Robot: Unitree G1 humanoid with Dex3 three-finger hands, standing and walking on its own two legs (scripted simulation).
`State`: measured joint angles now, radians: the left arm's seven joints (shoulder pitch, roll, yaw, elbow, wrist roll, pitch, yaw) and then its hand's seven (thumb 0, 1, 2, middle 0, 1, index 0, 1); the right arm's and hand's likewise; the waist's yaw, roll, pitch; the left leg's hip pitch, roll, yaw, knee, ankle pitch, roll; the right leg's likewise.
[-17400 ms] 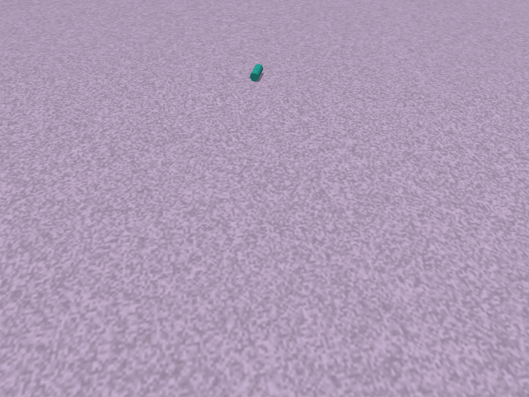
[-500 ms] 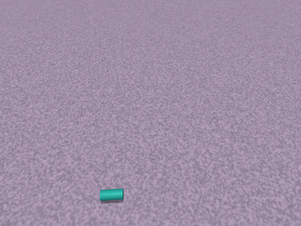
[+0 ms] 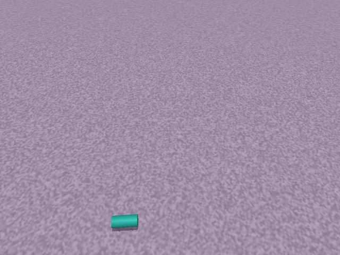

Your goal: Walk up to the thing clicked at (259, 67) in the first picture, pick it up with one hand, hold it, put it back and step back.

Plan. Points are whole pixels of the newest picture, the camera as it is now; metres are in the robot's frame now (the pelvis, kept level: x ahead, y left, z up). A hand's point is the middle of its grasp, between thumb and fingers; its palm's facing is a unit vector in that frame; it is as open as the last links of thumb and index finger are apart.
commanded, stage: walk up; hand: left
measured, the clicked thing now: (125, 221) +0.42 +0.22 -0.75
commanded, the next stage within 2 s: stand in 1.98 s
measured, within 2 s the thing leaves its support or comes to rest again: neither
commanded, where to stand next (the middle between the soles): +0.09 +0.02 m, yaw -1 degrees
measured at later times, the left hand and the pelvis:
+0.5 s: hand out of the picture +0.12 +0.26 -0.17, palm faces +0.02 -0.92 -0.39, open 7.4 cm; pelvis +0.08 -0.01 -0.02, yaw +1 degrees
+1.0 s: hand out of the picture +0.09 +0.24 -0.14, palm faces +0.01 -0.89 -0.45, open 7.4 cm; pelvis +0.03 -0.03 -0.02, yaw +2 degrees
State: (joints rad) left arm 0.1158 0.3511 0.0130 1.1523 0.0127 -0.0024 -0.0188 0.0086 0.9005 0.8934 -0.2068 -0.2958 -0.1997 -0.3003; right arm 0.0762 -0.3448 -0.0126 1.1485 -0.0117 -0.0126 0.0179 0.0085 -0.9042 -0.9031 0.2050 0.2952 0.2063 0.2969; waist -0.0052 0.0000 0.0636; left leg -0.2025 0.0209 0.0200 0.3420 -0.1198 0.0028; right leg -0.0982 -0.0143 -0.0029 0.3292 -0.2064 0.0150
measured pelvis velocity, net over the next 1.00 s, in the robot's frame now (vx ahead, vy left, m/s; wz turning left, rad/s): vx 0.03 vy -0.03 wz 0.03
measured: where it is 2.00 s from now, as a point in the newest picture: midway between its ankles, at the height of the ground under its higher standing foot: outside the picture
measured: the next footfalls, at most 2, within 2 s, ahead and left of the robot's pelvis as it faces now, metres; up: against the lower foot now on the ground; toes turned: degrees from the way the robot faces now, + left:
left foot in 0.48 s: +0.20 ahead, +0.12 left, +0.00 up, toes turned +0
right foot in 0.78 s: +0.07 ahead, -0.14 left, +0.00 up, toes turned -1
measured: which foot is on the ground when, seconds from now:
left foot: down 0.00-0.20, up 0.22-0.46, down 0.48-0.78, up 0.80-1.00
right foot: down 0.00-0.50, up 0.52-0.76, down 0.78-1.00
